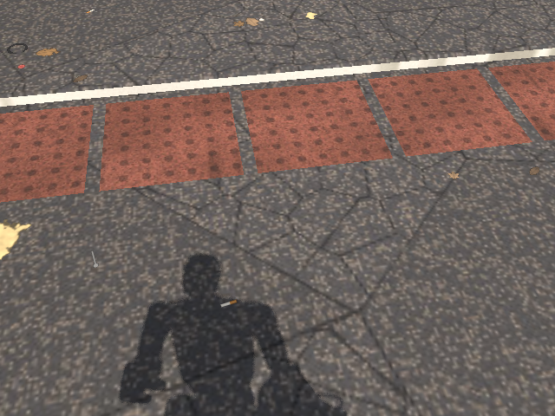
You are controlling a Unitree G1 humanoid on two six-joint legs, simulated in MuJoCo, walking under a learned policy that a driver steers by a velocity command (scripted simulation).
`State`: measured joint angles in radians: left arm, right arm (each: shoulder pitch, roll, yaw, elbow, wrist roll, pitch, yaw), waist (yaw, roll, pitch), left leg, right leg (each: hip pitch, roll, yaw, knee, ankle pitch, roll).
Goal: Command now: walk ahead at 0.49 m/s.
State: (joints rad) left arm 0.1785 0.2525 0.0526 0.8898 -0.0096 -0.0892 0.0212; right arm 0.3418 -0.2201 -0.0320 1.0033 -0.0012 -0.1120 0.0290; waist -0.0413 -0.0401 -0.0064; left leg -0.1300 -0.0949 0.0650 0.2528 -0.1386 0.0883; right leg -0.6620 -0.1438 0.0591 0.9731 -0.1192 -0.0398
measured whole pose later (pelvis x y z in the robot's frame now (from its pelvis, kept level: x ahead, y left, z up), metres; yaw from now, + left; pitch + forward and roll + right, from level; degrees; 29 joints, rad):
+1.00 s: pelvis +0.56 -0.02 -0.07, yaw +21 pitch +2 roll +0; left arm 0.21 0.26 0.05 0.85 -0.01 -0.13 0.00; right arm 0.20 -0.26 -0.08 0.76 0.01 -0.06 0.03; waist 0.00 0.00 0.03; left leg -0.37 -0.11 0.01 0.51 -0.17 0.12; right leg -0.43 -0.05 0.04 1.26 -0.39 -0.01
